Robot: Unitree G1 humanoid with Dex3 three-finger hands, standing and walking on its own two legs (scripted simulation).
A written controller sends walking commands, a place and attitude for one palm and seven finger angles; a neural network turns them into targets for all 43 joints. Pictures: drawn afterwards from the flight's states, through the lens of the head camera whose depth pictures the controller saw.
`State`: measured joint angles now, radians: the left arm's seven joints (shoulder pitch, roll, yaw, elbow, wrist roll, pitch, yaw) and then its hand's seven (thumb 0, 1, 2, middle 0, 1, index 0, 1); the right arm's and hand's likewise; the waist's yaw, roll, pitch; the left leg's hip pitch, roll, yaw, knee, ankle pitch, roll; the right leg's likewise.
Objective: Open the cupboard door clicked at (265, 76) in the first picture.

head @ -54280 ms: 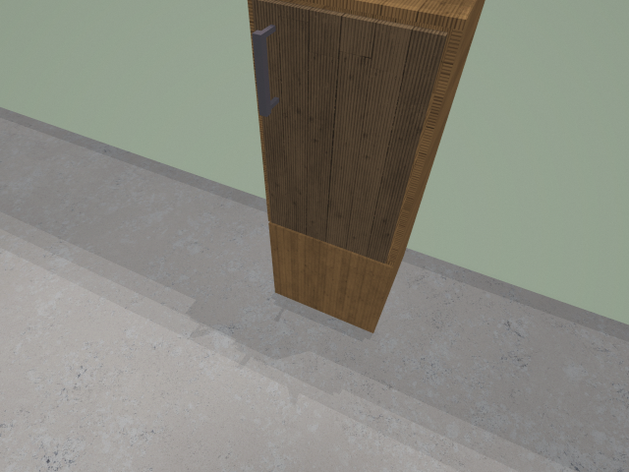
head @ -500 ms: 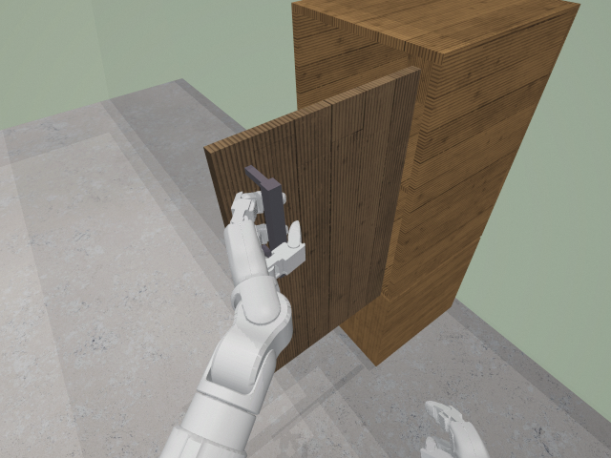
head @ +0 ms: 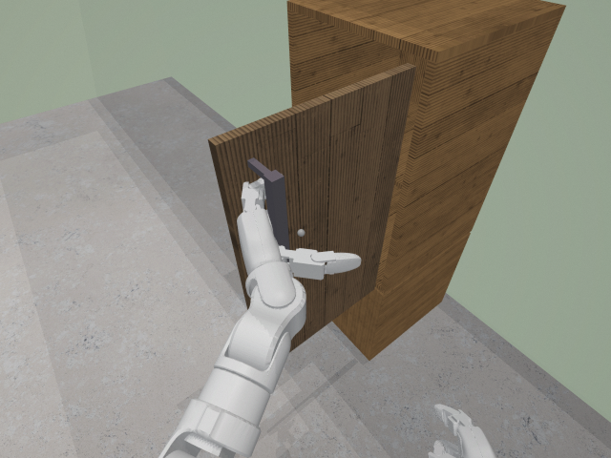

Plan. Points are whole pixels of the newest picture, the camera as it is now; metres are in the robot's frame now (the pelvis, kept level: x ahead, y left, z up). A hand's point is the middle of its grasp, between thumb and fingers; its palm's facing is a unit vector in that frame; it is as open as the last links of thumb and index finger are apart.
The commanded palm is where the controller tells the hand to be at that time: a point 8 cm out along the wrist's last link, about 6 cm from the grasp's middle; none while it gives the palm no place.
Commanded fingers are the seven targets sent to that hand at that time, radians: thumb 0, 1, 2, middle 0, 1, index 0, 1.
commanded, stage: open thumb and fingers to let go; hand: left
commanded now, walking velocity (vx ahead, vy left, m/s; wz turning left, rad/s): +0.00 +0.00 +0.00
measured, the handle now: (269, 216) +0.40 +0.08 +0.13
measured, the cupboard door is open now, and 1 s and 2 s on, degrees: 91 95 95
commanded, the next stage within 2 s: slide the hand sideways off the handle in 0.10 s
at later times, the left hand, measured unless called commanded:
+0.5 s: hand (303, 256) +0.32 +0.03 +0.14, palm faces -0.13 -0.99 +0.00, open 16.3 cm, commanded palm +0.29 +0.08 +0.14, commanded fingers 0.00 -0.50 0.30 -0.15 -0.30 -0.15 -0.30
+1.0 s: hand (270, 284) +0.28 +0.07 +0.13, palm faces -0.08 -1.00 -0.01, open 16.3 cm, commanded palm +0.25 +0.12 +0.14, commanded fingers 0.00 -0.50 0.30 -0.15 -0.30 -0.15 -0.30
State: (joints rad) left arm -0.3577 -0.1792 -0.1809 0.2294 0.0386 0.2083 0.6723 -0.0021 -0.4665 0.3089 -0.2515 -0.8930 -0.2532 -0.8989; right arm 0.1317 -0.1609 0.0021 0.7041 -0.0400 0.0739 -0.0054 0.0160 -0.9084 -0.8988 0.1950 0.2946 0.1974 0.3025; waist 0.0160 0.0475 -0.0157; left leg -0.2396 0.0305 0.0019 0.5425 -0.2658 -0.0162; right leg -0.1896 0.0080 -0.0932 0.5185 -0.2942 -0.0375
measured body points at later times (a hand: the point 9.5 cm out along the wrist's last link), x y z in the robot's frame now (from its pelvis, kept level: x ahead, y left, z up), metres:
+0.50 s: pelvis -0.01 +0.01 +0.00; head -0.04 -0.01 +0.45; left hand +0.32 +0.09 +0.14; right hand +0.16 -0.20 -0.10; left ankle +0.02 +0.13 -0.73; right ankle -0.01 -0.09 -0.73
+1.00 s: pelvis +0.01 +0.00 +0.00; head -0.02 -0.02 +0.45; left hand +0.28 +0.12 +0.14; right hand +0.20 -0.21 -0.07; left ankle +0.02 +0.13 -0.73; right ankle -0.01 -0.09 -0.73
